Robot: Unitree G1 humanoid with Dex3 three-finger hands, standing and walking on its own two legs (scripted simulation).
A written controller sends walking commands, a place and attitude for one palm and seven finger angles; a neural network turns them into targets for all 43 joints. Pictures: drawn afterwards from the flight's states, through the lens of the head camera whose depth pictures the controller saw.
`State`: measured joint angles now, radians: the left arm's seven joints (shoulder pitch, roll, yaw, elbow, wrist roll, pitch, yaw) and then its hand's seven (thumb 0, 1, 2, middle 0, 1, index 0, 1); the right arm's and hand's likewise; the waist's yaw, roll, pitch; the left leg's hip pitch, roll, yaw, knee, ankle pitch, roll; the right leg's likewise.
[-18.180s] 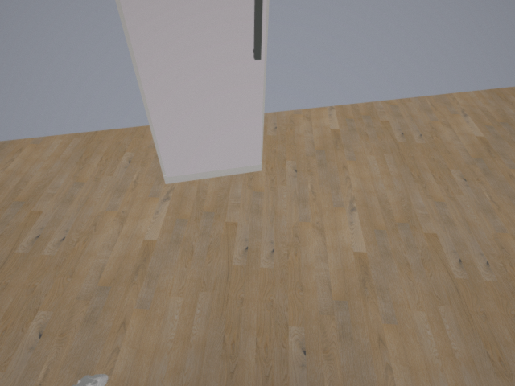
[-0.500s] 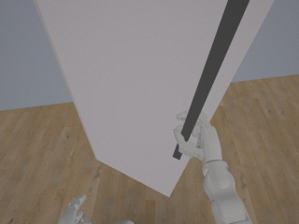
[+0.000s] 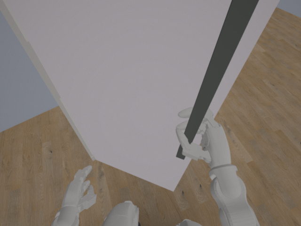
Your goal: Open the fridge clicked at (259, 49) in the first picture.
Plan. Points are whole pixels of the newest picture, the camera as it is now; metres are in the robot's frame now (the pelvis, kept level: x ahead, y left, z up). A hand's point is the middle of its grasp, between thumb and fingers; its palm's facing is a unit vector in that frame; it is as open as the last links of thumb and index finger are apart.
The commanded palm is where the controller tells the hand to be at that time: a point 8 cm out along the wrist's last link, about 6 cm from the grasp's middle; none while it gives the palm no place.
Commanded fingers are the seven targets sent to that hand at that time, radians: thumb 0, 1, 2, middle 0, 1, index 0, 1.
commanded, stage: walk backward, drawing the door open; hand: right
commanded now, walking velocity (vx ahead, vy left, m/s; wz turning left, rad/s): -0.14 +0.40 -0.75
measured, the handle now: (205, 92) +0.34 -0.05 +0.22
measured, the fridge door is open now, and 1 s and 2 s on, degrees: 58 84 76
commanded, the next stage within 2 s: stop walking and hold the door back in 0.54 s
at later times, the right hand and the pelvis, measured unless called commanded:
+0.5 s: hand (139, 195) +0.17 +0.05 +0.11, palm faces +0.26 +0.95 -0.18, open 6.8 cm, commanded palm +0.12 +0.01 +0.11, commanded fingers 0.00 -0.90 -0.90 0.45 1.40 0.45 1.40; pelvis -0.07 +0.24 +0.01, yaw -23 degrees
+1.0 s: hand (104, 213) +0.13 +0.10 +0.11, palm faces +0.66 +0.71 -0.26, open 6.2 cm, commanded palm +0.09 +0.04 +0.10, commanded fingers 0.00 -0.90 -0.90 0.45 1.40 0.45 1.40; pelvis -0.07 +0.43 +0.04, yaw -39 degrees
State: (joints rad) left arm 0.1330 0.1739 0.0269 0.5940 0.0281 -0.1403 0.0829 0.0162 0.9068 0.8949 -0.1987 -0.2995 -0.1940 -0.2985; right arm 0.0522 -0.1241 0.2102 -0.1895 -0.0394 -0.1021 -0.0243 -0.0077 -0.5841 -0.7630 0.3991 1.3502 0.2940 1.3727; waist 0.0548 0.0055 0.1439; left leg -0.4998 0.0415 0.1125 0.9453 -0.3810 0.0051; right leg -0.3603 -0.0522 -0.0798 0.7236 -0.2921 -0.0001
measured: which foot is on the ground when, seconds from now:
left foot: up 0.00-0.16, down 0.18-0.40, up 0.42-0.64, down 0.66-1.00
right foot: down 0.00-0.16, up 0.18-0.40, down 0.42-0.66, up 0.68-1.00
